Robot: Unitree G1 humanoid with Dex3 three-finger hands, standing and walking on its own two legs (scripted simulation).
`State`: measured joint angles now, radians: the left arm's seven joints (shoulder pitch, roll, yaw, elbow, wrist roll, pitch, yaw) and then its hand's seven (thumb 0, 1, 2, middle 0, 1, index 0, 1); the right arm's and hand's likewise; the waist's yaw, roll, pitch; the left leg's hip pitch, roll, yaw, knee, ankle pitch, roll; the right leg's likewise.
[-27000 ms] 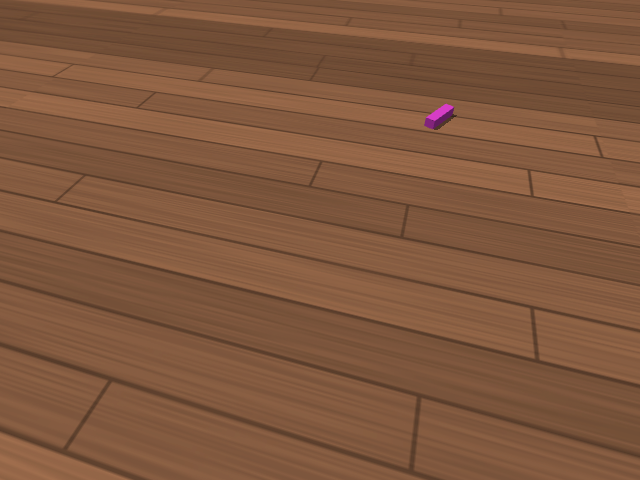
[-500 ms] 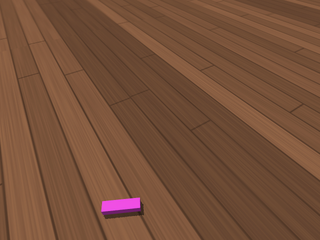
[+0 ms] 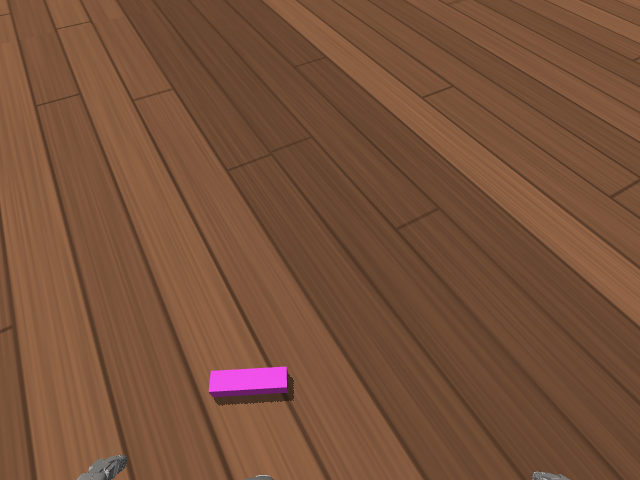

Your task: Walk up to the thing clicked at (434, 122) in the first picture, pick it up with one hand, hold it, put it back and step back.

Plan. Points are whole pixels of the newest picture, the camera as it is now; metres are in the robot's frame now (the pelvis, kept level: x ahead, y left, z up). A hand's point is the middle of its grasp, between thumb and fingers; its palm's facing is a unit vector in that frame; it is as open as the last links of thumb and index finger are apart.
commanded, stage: walk up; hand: left
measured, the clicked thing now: (249, 381) +0.46 +0.22 -0.73
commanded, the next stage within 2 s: none
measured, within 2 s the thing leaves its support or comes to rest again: neither
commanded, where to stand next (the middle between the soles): +0.02 +0.01 m, yaw +1 degrees
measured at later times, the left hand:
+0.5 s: hand out of the picture +0.04 +0.27 -0.15, palm faces -0.01 -0.94 -0.34, open 7.3 cm
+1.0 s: hand out of the picture +0.01 +0.27 -0.15, palm faces -0.02 -0.91 -0.42, open 7.3 cm
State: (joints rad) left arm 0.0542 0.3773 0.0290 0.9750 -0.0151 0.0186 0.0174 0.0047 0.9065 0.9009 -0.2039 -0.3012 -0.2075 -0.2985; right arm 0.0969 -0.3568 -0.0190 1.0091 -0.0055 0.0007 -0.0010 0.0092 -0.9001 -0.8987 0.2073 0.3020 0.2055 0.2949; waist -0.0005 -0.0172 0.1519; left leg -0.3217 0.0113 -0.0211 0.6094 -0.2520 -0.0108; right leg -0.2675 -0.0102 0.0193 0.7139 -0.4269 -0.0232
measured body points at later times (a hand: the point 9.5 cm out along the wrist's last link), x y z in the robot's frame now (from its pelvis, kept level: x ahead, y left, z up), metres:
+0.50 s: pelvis -0.02 +0.01 +0.02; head +0.00 +0.02 +0.46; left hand +0.04 +0.32 -0.12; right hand +0.07 -0.29 -0.12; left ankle +0.05 +0.13 -0.73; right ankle -0.02 -0.13 -0.73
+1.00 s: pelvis -0.06 -0.01 +0.00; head -0.01 -0.03 +0.44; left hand +0.01 +0.31 -0.12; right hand +0.07 -0.33 -0.13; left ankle +0.03 +0.13 -0.71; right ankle -0.05 -0.12 -0.73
